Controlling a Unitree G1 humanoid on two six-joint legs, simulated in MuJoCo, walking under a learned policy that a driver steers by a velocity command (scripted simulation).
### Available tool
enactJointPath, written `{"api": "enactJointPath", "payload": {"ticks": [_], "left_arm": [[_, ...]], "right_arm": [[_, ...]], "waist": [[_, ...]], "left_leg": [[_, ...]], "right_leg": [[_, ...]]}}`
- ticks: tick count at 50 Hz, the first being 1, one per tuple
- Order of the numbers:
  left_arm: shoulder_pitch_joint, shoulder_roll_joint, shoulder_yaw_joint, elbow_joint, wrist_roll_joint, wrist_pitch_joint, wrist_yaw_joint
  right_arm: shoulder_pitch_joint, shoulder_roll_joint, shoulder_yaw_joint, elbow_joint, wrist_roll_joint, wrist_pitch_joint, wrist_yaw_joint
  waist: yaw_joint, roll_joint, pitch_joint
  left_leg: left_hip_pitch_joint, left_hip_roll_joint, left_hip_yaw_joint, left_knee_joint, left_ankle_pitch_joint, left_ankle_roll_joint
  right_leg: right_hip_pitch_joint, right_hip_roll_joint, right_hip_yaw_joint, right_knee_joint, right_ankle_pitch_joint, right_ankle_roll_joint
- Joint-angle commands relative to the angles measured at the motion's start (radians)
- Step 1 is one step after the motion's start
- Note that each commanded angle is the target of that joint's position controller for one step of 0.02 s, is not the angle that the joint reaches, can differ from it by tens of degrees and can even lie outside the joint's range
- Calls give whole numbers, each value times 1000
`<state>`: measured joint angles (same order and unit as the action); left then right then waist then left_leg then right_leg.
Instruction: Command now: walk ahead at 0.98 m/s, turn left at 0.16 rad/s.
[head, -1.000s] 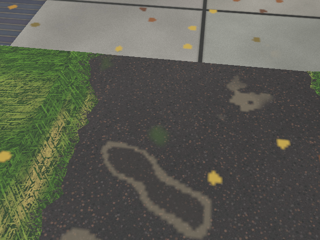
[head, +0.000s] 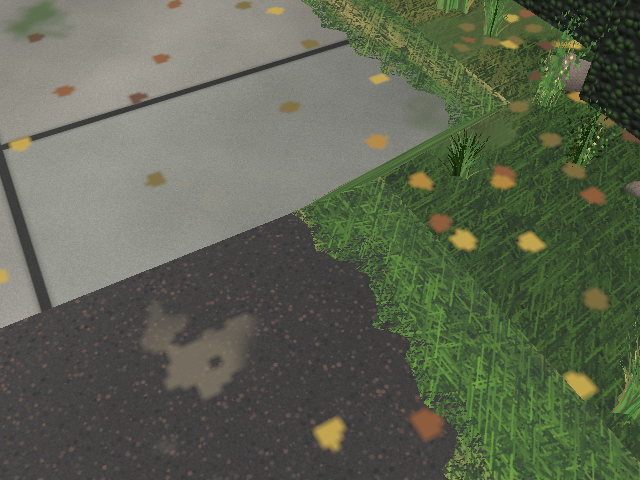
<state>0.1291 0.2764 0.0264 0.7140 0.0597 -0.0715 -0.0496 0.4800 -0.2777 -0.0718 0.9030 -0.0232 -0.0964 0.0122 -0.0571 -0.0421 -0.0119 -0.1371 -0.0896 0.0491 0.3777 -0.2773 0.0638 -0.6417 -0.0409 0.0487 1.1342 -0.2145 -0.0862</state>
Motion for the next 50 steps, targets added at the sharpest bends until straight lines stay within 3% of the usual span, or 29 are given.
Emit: {"api": "enactJointPath", "payload": {"ticks": [1,4,7,9,10,11,12,13,14,15,18,21,25,28,30,31,32,33,34,35,36,37,39,40,42,44,46,48,50], "left_arm": [[-131,18,-24,-134,3,-16,-16],[-216,6,-40,-147,-23,-25,-32],[-217,57,-22,-139,-20,-27,-4],[25,117,9,-68,-12,-35,26],[195,171,33,-31,0,-40,48],[349,258,58,-18,36,-40,67],[325,277,66,-21,25,-28,59],[230,187,57,-22,7,-23,53],[176,111,40,-16,-3,-29,50],[160,86,36,0,1,-32,48],[184,34,25,63,-29,-56,44],[181,19,21,97,-45,-74,38],[174,76,30,118,-40,-83,49],[247,160,42,126,-37,-66,66],[222,233,62,107,-27,-30,82],[178,253,69,86,-22,-11,84],[170,244,71,80,-13,0,76],[163,89,33,46,-2,-8,56],[227,93,22,-77,-31,-29,53],[133,139,17,-90,-22,-57,54],[103,150,15,-85,-25,-68,54],[80,137,10,-82,-12,-63,57],[107,120,2,-71,18,-18,56],[100,109,0,-77,20,2,53],[31,69,-14,-107,8,11,43],[-15,5,-37,-116,-7,-2,30],[-51,-16,-42,-104,-29,-7,22],[-82,6,-35,-94,-40,-8,24],[-34,54,-19,-68,-35,-15,27]], "right_arm": [[-62,-63,1,-74,15,-34,3],[-30,-135,-16,-71,31,-41,4],[29,-162,-15,-46,33,-29,4],[39,-206,-24,-31,24,-15,-1],[11,-189,-22,-43,25,-14,0],[32,-44,8,-87,34,-20,-1],[73,-27,14,-133,76,-13,-4],[-29,-82,3,-130,55,1,-11],[-102,-74,5,-133,38,8,-2],[-131,-56,6,-134,27,18,8],[-173,0,12,-165,-2,69,34],[-303,10,23,-238,-11,87,56],[-441,-20,38,-294,-4,84,84],[-451,-54,37,-288,-2,78,87],[-253,-115,14,-236,2,75,71],[-54,-157,-9,-179,2,74,57],[91,-205,-39,-120,4,77,33],[-7,-278,-60,-120,22,89,10],[-59,-377,-76,-177,-9,101,10],[-48,-333,-78,-197,-5,103,-1],[-72,-273,-66,-177,0,95,-11],[-100,-240,-56,-165,5,80,-13],[-148,-193,-34,-171,14,49,-18],[-147,-179,-28,-170,18,37,-14],[-143,-167,-20,-157,19,13,-12],[-123,-137,-11,-128,28,1,-2],[-40,-120,-3,-89,45,-12,6],[-15,-125,1,-70,35,-15,0],[-28,-152,-3,-63,11,-11,-16]], "waist": [[63,63,157],[41,74,136],[36,78,72],[152,103,-96],[235,104,-182],[240,-85,-347],[186,-249,-454],[167,-132,-276],[156,-52,-136],[131,-16,-73],[61,-52,21],[34,-44,81],[21,10,145],[6,-7,105],[-115,-61,-20],[-205,-63,-113],[-244,6,-171],[-123,266,-66],[-33,330,-271],[-77,138,-239],[-33,23,-84],[18,-48,-13],[90,-73,44],[103,-66,58],[104,-66,120],[75,-34,103],[7,30,52],[-19,77,48],[7,112,18]], "left_leg": [[-134,244,-317,-324,30,170],[-235,218,-238,-369,328,140],[-2,232,-227,-207,681,115],[15,206,-204,168,859,82],[-171,162,-204,428,662,70],[-399,84,-146,803,72,62],[-563,46,-140,1023,-165,67],[-650,118,-137,1048,-54,74],[-660,150,-128,997,9,67],[-635,172,-126,965,21,57],[-623,222,-117,921,15,37],[-674,228,-74,842,147,33],[-533,180,51,516,343,70],[-378,70,161,390,322,118],[-165,6,157,383,212,151],[48,-13,117,366,153,180],[282,-15,35,310,69,205],[335,135,-227,275,125,242],[608,315,-766,67,11,447],[555,354,-883,-107,-155,420],[381,334,-825,-151,-150,374],[219,293,-737,-153,-61,340],[-19,213,-589,-158,92,317],[-95,184,-545,-170,112,314],[-193,148,-398,-180,494,280],[-215,62,-207,-133,840,176],[-114,58,-160,-137,882,100],[20,90,-145,-141,869,65],[134,132,-127,-69,981,31]], "right_leg": [[-88,-72,-5,-238,141,47],[233,3,-90,-452,294,58],[291,49,-92,-563,236,41],[585,94,-95,-603,109,19],[835,-13,-16,-571,46,8],[1068,-325,350,-613,-338,-25],[1087,-468,770,-812,-503,-91],[956,-397,660,-843,-520,-78],[814,-356,484,-842,-357,-65],[714,-319,370,-864,-198,-51],[571,-270,136,-923,11,-21],[529,-227,-73,-980,212,8],[493,-152,-292,-1045,412,41],[626,-166,-343,-906,991,63],[675,-206,-329,-606,1267,62],[609,-223,-301,-347,1254,45],[442,-165,-293,0,890,53],[116,30,-271,398,-179,82],[-209,93,-57,598,-300,112],[-282,33,40,530,-207,101],[-262,-10,45,409,-143,97],[-188,-44,41,314,-135,104],[-49,-81,43,194,-162,134],[-16,-94,35,123,-184,150],[29,-101,-38,-69,-68,159],[161,-66,-105,-311,186,120],[225,-6,-155,-464,438,70],[213,23,-168,-561,496,32],[254,73,-157,-604,436,-2]]}}
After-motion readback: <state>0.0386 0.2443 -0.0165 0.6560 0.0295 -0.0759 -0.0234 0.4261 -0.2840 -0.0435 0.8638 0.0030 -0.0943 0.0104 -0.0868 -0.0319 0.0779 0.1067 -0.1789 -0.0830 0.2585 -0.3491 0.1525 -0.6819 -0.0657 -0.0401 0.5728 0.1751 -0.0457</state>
